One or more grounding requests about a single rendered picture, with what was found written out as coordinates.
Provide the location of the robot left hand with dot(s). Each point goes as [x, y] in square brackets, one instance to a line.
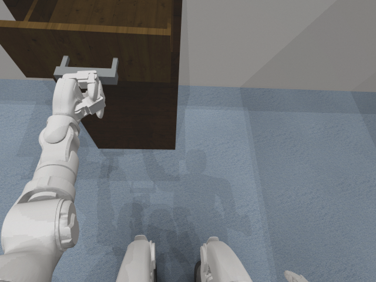
[67, 95]

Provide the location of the drawer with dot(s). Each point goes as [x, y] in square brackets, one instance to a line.
[92, 33]

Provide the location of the robot right thigh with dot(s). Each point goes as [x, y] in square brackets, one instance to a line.
[218, 259]

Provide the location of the robot right hand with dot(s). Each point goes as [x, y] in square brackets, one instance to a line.
[293, 277]

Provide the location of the robot left forearm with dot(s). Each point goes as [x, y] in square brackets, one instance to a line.
[56, 172]

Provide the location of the right robot shin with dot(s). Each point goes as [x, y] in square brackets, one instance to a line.
[207, 278]

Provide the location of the handle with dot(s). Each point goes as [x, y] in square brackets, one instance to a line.
[106, 76]

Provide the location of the left robot upper arm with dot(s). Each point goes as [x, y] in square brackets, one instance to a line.
[35, 236]

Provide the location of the cabinet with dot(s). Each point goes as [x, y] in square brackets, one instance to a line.
[138, 115]

